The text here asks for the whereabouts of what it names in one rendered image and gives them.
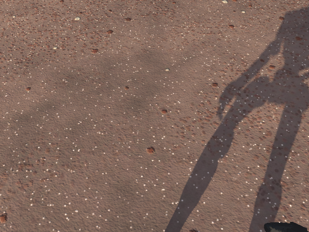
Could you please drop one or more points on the robot right hand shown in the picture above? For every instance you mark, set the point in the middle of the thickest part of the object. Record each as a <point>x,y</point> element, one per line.
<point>284,227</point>

